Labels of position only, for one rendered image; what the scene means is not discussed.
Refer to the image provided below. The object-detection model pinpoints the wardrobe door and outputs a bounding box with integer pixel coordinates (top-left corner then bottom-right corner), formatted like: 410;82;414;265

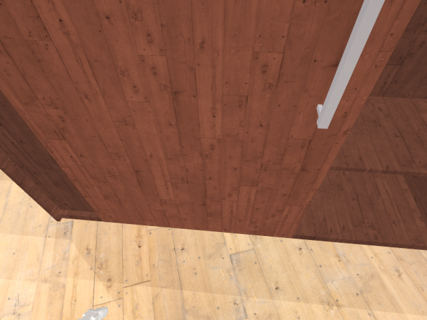
0;90;96;213
0;0;421;238

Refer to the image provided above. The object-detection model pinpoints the handle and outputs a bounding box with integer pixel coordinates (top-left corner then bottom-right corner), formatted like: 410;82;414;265
316;0;385;129

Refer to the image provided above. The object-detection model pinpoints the robot left hand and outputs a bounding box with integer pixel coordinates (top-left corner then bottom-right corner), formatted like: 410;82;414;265
77;307;109;320

